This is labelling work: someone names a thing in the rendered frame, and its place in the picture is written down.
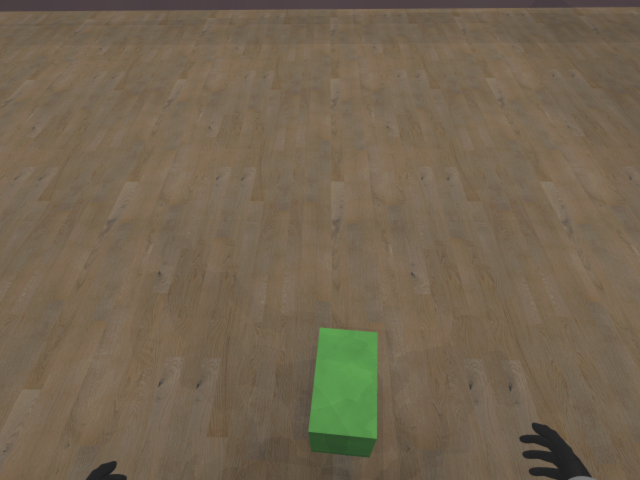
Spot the right robot hand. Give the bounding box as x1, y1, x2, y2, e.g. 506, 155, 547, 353
519, 423, 592, 480

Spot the carton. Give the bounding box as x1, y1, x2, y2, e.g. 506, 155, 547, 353
308, 328, 377, 458

